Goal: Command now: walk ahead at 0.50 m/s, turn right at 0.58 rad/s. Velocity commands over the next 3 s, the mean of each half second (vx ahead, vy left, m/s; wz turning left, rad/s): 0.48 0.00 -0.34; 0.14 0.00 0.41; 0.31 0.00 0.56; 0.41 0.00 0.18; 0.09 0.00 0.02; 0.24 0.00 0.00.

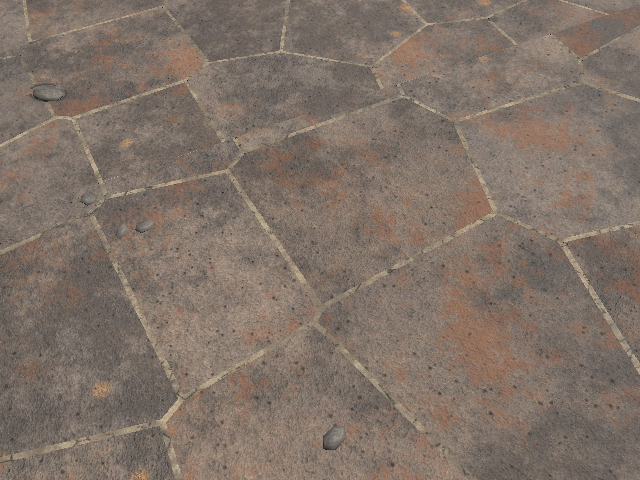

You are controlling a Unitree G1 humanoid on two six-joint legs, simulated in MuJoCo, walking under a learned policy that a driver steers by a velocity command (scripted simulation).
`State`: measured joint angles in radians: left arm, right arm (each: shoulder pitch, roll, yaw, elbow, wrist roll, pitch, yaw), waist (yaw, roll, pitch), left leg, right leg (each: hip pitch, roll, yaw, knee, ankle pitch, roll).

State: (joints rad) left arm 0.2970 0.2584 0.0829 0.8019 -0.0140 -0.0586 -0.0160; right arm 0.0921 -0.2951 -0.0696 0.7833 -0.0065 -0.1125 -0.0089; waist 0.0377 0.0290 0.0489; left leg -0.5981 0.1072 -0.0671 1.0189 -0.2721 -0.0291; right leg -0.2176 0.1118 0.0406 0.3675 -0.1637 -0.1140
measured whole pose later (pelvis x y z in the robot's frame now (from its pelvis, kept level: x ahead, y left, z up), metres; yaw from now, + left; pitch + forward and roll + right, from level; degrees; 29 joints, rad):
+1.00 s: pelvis +0.39 +0.00 +0.00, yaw +7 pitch +2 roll -1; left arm 0.12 0.26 0.06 0.74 0.02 0.00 0.03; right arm 0.20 -0.32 -0.08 0.70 0.01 0.06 -0.02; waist 0.01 0.03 0.05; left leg -0.51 0.06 0.00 0.92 -0.37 -0.08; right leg -0.31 -0.04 -0.12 0.42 -0.14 -0.02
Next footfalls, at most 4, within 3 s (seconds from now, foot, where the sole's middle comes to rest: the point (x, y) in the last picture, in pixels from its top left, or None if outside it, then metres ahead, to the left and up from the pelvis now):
0.26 left None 0.35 0.13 -0.78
0.70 right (416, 466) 0.49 -0.11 -0.78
1.12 left None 0.41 0.14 -0.78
1.60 right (350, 347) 0.76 0.02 -0.78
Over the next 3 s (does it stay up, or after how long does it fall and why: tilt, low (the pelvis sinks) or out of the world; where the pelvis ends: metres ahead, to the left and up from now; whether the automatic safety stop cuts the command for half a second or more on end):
stays up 0.99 0.30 0.00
